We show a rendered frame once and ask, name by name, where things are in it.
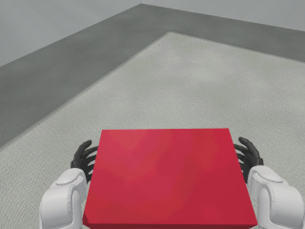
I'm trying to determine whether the left robot forearm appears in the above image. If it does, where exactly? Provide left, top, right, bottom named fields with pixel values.
left=39, top=168, right=88, bottom=229

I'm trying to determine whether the robot left hand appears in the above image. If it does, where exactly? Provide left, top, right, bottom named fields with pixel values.
left=71, top=140, right=98, bottom=184

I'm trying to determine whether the right robot forearm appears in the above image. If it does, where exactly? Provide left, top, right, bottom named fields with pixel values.
left=247, top=165, right=305, bottom=229

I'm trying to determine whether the robot right hand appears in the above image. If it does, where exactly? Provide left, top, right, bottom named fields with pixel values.
left=234, top=136, right=264, bottom=184

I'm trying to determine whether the carton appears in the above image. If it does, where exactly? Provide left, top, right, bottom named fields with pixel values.
left=82, top=128, right=258, bottom=229

